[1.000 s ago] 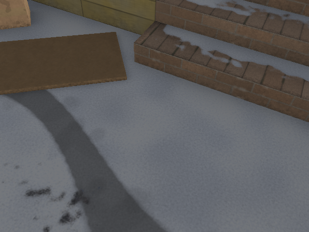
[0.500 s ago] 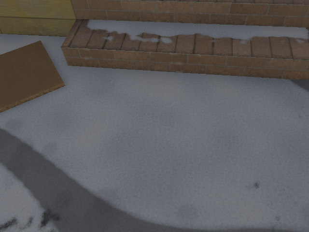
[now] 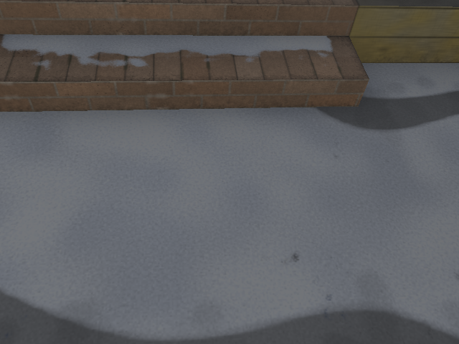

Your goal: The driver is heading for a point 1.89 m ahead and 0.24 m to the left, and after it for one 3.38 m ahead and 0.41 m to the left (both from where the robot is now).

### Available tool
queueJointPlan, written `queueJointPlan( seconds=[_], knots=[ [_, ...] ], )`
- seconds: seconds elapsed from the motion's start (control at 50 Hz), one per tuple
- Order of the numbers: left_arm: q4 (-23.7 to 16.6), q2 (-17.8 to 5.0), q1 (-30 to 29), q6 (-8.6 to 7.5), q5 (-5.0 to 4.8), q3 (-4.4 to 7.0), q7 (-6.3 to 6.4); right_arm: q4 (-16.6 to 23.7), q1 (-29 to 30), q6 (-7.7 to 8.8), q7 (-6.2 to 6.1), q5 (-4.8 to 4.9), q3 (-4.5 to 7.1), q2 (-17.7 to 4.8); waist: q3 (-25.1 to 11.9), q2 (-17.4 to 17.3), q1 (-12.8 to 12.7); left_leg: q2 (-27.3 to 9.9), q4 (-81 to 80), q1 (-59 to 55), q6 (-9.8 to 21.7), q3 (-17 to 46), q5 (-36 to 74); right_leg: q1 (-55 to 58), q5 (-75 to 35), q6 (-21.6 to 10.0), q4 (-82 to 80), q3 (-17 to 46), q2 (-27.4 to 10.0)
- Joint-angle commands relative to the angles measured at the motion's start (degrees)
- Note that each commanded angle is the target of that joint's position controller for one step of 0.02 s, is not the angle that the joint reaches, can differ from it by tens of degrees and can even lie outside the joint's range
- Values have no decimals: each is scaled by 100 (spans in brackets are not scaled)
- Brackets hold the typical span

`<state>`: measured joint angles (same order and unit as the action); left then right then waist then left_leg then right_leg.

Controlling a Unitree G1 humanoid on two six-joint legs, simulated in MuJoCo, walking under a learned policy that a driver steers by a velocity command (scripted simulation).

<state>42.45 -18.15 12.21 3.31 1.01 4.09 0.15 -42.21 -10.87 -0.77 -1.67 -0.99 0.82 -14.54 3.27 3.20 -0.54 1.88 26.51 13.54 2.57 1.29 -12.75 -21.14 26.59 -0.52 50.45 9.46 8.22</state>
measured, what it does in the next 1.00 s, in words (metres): walks ahead: right foot, then left foot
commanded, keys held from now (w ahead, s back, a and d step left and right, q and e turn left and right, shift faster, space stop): no key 0.14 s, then w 0.86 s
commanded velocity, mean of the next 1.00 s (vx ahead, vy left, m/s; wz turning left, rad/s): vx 0.31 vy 0.00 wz -0.06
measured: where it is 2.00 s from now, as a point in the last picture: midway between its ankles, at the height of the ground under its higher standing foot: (221, 216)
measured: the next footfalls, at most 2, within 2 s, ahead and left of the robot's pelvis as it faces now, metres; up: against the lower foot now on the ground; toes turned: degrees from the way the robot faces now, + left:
right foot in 0.24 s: +0.00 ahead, -0.11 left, +0.00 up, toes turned +3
left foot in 0.60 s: +0.22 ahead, +0.13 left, +0.00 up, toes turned +2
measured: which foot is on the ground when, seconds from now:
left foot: down 0.00-0.26, up 0.28-0.58, down 0.60-1.00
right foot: up 0.00-0.22, down 0.24-0.60, up 0.62-1.00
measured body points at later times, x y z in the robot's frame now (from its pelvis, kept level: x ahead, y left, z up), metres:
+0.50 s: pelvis +0.06 +0.01 +0.00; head +0.08 +0.01 +0.45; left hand +0.02 +0.28 -0.14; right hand +0.21 -0.26 -0.11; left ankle +0.13 +0.12 -0.71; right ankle -0.04 -0.11 -0.74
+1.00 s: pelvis +0.30 +0.05 +0.00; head +0.33 +0.05 +0.45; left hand +0.48 +0.28 -0.12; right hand +0.24 -0.19 -0.14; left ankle +0.18 +0.13 -0.74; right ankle +0.48 -0.08 -0.70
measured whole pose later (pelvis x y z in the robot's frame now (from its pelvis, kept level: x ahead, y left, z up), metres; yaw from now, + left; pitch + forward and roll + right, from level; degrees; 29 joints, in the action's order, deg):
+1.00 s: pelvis +0.30 +0.05 +0.00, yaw -1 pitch +1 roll +1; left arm 49.1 -13.4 2.4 -1.8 1.8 1.0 -2.9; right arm -56.3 -26.4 4.9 0.5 -0.7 1.2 -11.6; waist 2.8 2.0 2.8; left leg 4.8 9.2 -5.7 4.0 -3.2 -15.5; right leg -35.5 0.8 -2.2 37.4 -3.1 -4.2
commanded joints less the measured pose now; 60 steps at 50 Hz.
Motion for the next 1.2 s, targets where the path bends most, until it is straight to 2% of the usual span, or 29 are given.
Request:
queueJointPlan(
  seconds=[0.02,0.14,0.18,0.22,0.24,0.26,0.28,0.3,0.36,0.46,0.52,0.58,0.6,0.62,0.64,0.66,0.68,0.72,0.78,0.88,0.98,1.04,1.08,1.1,1.12,1.14,1.16,1.18,1.2],
  knots=[
    [-51,-460,459,-5,-3,117,-51,359,353,112,-18,-7,146,-714,-332,-1188,-158,-1233,-1013,-361,788,1124,1920,-128,-136,193,662,-104,-173],
    [99,-172,10,58,-80,-84,-9,0,-107,74,36,-30,165,-799,-461,-1349,181,-1188,-777,-767,834,1052,1668,550,41,235,-1382,-683,-437],
    [271,-152,214,6,-47,-124,34,-147,-318,4,84,-50,230,-934,-519,-1350,153,-1112,-922,-583,799,1200,20,1035,-300,85,-2230,-981,-361],
    [449,-169,429,-124,47,-146,64,-246,-397,-83,101,-11,286,-959,-257,-1120,13,-938,-970,294,595,1274,-1960,1857,-658,-225,-2981,-1041,-366],
    [512,-293,638,-204,103,-141,80,-162,-207,-72,113,-11,255,-789,-144,-766,-147,-806,-653,1053,445,1182,-2409,2358,-142,-466,-3126,-448,-795],
    [588,-730,976,-256,120,-50,102,103,282,-15,148,61,176,-517,27,245,-373,-227,226,2094,191,462,-2192,2590,1117,-908,-3612,920,-1633],
    [762,-1011,1312,-304,48,61,71,307,836,50,168,19,179,-559,468,904,-667,199,1309,2576,64,-326,-1517,2202,2055,-1369,-4529,2301,-2556],
    [803,-809,1187,-370,108,17,68,378,1042,109,175,-44,254,-766,925,606,-581,-158,1963,2741,81,-63,-1303,1885,1685,-1546,-4693,2468,-2792],
    [792,-498,786,-552,21,-49,65,85,402,242,343,-100,306,-775,540,434,-155,-355,2379,2611,21,-66,-760,2307,217,-1283,-4597,1367,-2177],
    [1073,-428,1146,-710,15,-49,16,244,951,246,477,-82,208,-456,398,475,-312,-362,1555,1973,-136,-408,-233,1998,-1141,-1161,-4380,455,-1887],
    [1159,-597,1185,-729,27,-5,-2,304,961,233,449,-53,220,-518,411,490,-244,-287,925,1178,-36,-526,-197,1611,-1691,-1074,-4167,347,-2032],
    [1214,-641,1073,-728,-3,-10,-13,-147,-319,300,301,-75,357,-723,-18,13,400,77,234,-958,157,-675,27,872,-3136,-785,-2813,-98,-1769],
    [1150,-511,988,-750,-1,-58,-25,-391,-1252,369,209,-147,474,-1051,-581,-534,830,-488,-67,-2082,354,28,-542,307,-3147,-612,-1317,-536,-1366],
    [858,80,1117,-771,-99,-211,-40,-495,-2089,402,165,-203,620,-1795,-1327,-2077,971,-2224,-1118,-3061,878,2793,-2429,-1027,-782,-299,827,-1133,-539],
    [913,-343,1015,-742,32,-90,-32,-579,-1878,375,196,-79,551,-1570,-1022,-1546,741,-2465,-1771,-2369,1081,4069,-2935,-1506,244,-432,1598,-467,-456],
    [873,-406,820,-727,56,-53,-75,-451,-1176,361,225,-28,465,-1256,-289,-1039,375,-2332,-1681,-1727,1034,3293,-2998,-1706,-216,-572,1826,-384,-883],
    [892,-333,689,-742,47,-78,-146,-355,-718,396,263,-18,383,-915,15,-719,220,-2034,-1742,-1185,964,2618,-2209,-1571,-691,-583,1643,-483,-1105],
    [979,-144,749,-677,100,-113,-199,-389,-515,488,258,-14,280,-637,83,-784,-12,-1552,-1885,-732,789,1619,-807,-1180,-1064,-481,1231,-656,-1337],
    [936,-43,511,-584,119,-135,-265,-642,-884,613,247,22,265,-620,43,-755,-54,-1395,-1989,-787,890,992,546,-1300,-1451,-316,1067,-869,-1369],
    [508,112,-748,-563,121,-205,-306,-974,-1366,626,236,50,214,-497,320,-634,133,-1200,-2116,-994,936,393,1450,-1872,-2271,-74,-186,-1156,-1379],
    [218,167,-1541,-588,65,-269,-297,-1229,-1680,646,182,30,216,-584,367,-676,281,-1294,-2009,-1225,846,152,2292,-1252,-2751,-194,-1487,-1371,-1137],
    [187,56,-1460,-625,71,-219,-241,-1342,-1646,609,128,-5,227,-646,286,-670,150,-1465,-1541,-1784,757,104,3445,-941,-2299,-447,-1814,-1402,-972],
    [456,-112,-561,-682,77,-118,-158,-1383,-1536,564,109,-50,252,-750,-243,-751,-242,-1381,-317,-1951,604,-40,4958,160,-1810,-663,-2052,-1520,-617],
    [772,-250,401,-737,122,-38,-99,-1389,-1510,533,116,-40,242,-738,-768,-624,-632,-1161,856,-1567,497,-238,4774,1367,-1922,-823,-2347,-1514,-583],
    [952,-693,1391,-772,263,89,-21,-1230,-1575,537,129,4,172,-536,-1486,-137,-916,-900,2574,-419,413,-420,2930,2838,-1178,-1113,-2420,-206,-1786],
    [978,-1156,1515,-738,296,208,-13,-1162,-2281,535,193,191,72,90,-2085,1198,-484,244,4646,1685,163,-491,-1530,4155,-707,-1909,-3092,2780,-3351],
    [943,-845,1085,-688,35,171,-62,-1205,-1814,516,141,54,234,-570,-1711,269,-496,38,5020,2160,287,290,-1490,3692,-511,-1774,-3465,2965,-3051],
    [866,-519,512,-700,-19,84,-66,-1051,-1328,556,162,62,266,-598,-884,98,-279,-256,4857,2302,329,277,-901,2879,-785,-1593,-3542,1901,-2851],
    [859,-217,253,-750,5,10,-87,-1020,-1093,590,179,59,237,-486,-516,-148,-165,-452,4550,2110,324,235,-547,2210,-1527,-1460,-3735,1282,-2597]
  ],
)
